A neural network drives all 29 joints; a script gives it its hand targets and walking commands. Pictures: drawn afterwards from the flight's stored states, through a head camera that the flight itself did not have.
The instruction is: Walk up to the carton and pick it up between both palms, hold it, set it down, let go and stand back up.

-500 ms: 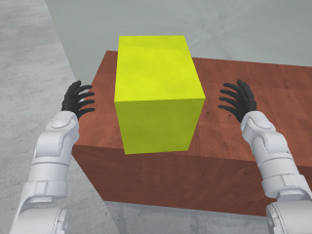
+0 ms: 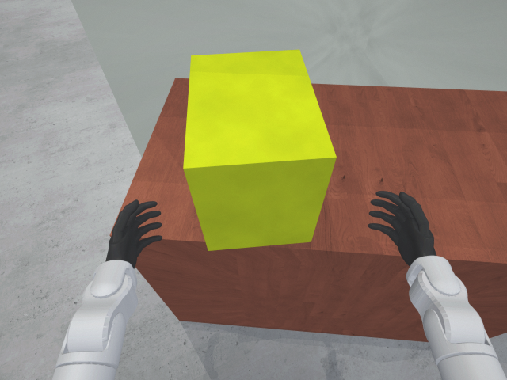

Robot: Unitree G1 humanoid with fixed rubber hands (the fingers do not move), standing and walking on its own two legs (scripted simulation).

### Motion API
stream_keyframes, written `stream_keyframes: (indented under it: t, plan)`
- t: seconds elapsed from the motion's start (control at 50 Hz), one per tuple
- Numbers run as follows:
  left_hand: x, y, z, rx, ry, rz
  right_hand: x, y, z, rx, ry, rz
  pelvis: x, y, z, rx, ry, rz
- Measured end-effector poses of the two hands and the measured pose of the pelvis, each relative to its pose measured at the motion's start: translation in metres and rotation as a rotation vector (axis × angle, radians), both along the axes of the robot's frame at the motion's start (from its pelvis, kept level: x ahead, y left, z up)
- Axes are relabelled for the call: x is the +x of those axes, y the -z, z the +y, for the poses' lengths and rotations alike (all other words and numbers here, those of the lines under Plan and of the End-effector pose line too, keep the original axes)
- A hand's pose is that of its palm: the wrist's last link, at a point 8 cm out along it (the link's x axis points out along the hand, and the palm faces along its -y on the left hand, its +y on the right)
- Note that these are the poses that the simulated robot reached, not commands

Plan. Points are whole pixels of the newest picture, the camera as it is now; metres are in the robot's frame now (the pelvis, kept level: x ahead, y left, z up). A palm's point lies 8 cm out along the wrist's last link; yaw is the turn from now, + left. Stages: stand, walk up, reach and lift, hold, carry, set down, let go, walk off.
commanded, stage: set down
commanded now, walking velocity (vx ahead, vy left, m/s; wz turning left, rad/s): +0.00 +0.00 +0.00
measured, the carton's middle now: (253, 151) +0.50 +0.04 +0.04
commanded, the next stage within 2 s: let go in 1.34 s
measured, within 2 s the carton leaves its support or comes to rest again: neither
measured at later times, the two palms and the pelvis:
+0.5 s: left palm (130, 311) +0.21 +0.22 -0.02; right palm (412, 308) +0.23 -0.22 -0.01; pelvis +0.00 -0.01 +0.00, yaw +0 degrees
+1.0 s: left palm (126, 338) +0.18 +0.23 -0.07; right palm (399, 345) +0.19 -0.21 -0.07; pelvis +0.02 +0.01 +0.00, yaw -1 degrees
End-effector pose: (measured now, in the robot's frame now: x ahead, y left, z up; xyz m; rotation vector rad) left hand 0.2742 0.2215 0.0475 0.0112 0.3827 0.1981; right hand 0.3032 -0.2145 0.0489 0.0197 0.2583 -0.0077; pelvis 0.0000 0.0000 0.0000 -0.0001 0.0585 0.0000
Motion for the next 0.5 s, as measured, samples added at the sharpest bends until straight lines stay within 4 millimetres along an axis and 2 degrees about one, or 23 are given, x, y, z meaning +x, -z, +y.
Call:
stream_keyframes:
  t: [0.24,0.5]
  plan:
    - [-0.031,0.023,-0.001,-0.001,-0.018,-0.023,-0.035,0.023,-0.001,-0.004,0.008,0.035,0.002,0.000,-0.007,0.005,-0.005,-0.045]
    - [-0.064,0.066,-0.006,0.016,-0.004,0.113,-0.074,0.062,-0.002,-0.050,0.033,0.174,0.003,0.001,-0.006,0.006,-0.001,-0.090]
